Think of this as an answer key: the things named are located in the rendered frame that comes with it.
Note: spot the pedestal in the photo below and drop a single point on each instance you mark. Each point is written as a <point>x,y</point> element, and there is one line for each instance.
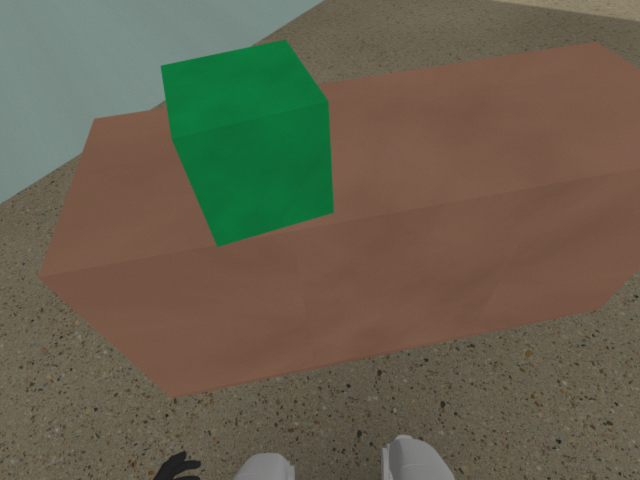
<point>468,198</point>

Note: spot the left robot thigh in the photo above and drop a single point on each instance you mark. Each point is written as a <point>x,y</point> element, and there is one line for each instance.
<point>266,466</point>

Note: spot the right robot thigh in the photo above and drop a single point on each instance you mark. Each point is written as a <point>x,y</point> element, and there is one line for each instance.
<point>412,459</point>

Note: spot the robot left hand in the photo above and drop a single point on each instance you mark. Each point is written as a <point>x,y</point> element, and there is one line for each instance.
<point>176,465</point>

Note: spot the carton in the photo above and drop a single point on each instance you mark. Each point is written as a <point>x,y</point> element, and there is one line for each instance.
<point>251,128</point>

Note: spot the robot thigh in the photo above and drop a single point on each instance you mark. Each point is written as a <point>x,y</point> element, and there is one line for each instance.
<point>266,466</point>
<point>412,459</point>

